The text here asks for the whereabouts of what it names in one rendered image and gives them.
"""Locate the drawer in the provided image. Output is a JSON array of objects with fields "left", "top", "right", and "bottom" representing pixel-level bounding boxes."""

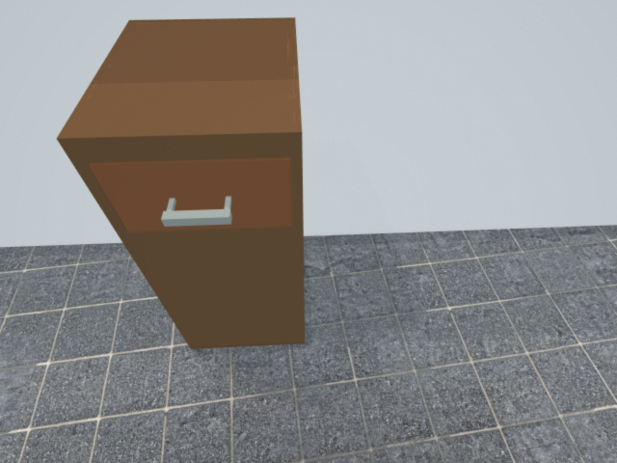
[{"left": 89, "top": 157, "right": 291, "bottom": 232}]

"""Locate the cabinet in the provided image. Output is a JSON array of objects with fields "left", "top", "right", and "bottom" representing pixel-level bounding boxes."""
[{"left": 57, "top": 17, "right": 305, "bottom": 349}]

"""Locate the handle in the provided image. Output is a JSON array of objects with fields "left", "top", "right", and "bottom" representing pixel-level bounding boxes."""
[{"left": 161, "top": 196, "right": 232, "bottom": 227}]

